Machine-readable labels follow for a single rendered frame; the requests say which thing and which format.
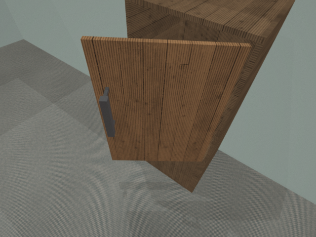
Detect cupboard door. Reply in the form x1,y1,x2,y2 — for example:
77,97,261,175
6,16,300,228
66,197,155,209
80,36,252,161

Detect handle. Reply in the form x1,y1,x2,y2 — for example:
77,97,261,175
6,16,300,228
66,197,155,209
99,87,115,137

